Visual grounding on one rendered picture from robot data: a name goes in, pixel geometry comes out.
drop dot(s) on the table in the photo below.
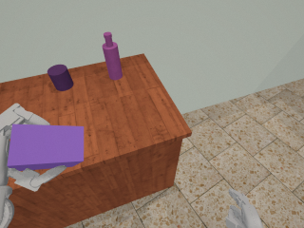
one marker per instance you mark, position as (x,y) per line
(133,134)

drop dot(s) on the left robot forearm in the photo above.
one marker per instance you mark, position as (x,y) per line
(6,206)

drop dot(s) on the left robot hand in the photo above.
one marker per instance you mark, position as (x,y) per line
(29,179)

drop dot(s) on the sponge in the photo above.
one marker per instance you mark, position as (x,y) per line
(42,146)

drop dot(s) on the right robot hand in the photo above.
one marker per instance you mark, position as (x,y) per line
(247,217)

